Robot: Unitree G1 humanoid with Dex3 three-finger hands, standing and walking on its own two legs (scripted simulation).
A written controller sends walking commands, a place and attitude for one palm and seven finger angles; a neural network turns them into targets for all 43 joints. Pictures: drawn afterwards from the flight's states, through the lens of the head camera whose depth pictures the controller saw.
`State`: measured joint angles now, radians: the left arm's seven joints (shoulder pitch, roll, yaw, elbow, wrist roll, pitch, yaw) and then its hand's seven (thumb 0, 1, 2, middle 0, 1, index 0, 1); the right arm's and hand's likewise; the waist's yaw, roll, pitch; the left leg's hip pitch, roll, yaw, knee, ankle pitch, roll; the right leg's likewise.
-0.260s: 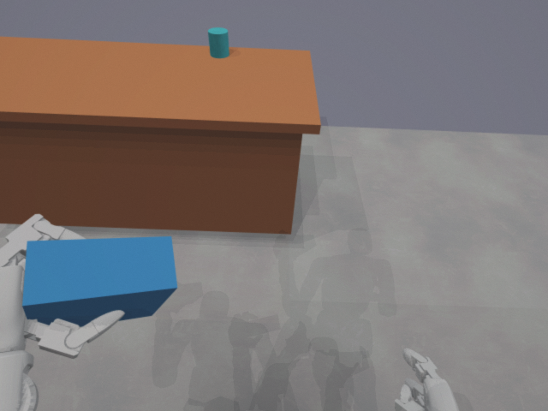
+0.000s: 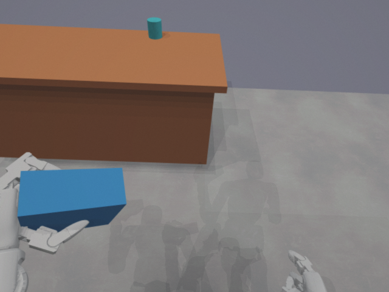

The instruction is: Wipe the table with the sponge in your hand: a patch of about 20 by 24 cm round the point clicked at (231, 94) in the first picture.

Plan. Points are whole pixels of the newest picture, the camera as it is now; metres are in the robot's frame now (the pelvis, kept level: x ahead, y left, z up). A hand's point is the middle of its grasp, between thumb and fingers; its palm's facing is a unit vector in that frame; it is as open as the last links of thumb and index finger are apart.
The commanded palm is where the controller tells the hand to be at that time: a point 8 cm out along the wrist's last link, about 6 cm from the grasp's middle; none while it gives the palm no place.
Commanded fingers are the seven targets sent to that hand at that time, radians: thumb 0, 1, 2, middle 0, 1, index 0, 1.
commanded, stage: stand and wait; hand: left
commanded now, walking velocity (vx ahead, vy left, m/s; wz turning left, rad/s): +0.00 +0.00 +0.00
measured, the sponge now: (88, 201) +0.23 +0.20 +0.13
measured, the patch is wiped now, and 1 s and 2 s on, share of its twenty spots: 0.00 0.00 0.00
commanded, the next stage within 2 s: walk to a spot facing it in 0.20 s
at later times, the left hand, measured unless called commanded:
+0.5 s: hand (48, 205) +0.21 +0.25 +0.15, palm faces +0.41 -0.83 -0.37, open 10.2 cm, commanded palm +0.15 +0.29 +0.18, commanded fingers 0.00 0.10 1.30 -1.20 -1.60 -1.20 -1.60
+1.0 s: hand out of the picture +0.14 +0.28 +0.16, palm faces +0.62 -0.70 -0.36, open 10.2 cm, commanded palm +0.08 +0.31 +0.18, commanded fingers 0.00 0.10 1.30 -1.20 -1.60 -1.20 -1.60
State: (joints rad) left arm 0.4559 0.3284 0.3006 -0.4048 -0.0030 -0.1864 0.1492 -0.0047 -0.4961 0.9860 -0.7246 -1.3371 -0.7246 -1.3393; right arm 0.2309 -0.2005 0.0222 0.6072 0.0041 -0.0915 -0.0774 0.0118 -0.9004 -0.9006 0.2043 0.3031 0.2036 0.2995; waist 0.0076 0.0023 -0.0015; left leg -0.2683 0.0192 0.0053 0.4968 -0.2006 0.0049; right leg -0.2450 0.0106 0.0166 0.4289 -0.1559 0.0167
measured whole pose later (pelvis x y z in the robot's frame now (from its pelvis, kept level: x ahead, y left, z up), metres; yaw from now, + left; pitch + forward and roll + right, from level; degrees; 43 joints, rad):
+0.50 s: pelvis +0.00 +0.00 +0.00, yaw +2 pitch -1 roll -1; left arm 0.45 0.33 0.30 -0.41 0.00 -0.19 0.15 -0.01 -0.50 0.99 -0.72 -1.34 -0.73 -1.34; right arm 0.24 -0.20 0.01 0.61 0.01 -0.10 -0.07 0.01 -0.90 -0.90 0.20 0.30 0.20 0.30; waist -0.01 0.01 0.01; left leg -0.31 0.00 -0.02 0.53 -0.20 0.01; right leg -0.27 0.00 -0.01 0.46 -0.17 0.02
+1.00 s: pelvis +0.01 +0.00 -0.01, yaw +17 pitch -1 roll +1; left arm 0.46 0.35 0.31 -0.53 0.01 -0.19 0.14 -0.01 -0.50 0.99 -0.72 -1.34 -0.73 -1.34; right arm 0.26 -0.20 0.00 0.65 -0.02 -0.06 -0.08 0.01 -0.90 -0.90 0.20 0.30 0.20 0.30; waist -0.01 -0.06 0.00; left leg -0.45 0.06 0.08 0.90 -0.43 0.00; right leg -0.26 -0.14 -0.19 0.62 -0.33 0.03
